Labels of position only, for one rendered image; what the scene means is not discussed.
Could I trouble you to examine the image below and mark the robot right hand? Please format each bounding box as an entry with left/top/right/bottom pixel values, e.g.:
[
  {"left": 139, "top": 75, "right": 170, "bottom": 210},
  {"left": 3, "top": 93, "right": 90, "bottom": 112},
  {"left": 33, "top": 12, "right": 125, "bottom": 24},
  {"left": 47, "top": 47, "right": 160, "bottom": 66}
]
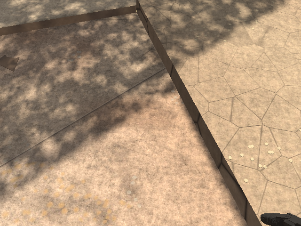
[{"left": 261, "top": 213, "right": 301, "bottom": 226}]

